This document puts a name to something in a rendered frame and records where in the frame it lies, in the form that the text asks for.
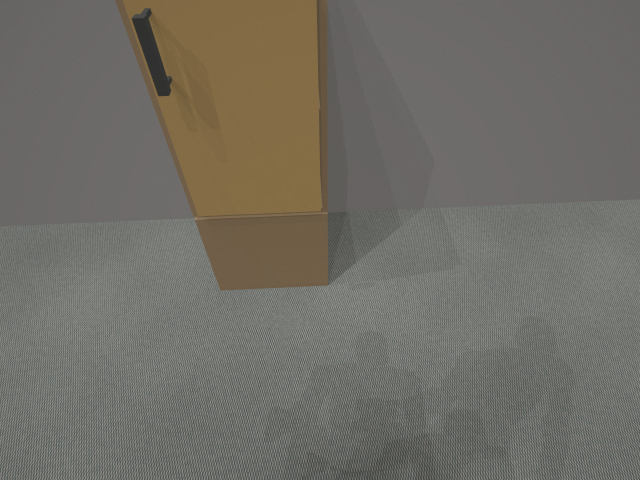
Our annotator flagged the cupboard door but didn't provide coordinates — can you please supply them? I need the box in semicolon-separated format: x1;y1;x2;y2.
123;0;321;216

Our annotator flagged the handle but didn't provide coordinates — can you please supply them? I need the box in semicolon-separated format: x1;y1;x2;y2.
132;8;172;96

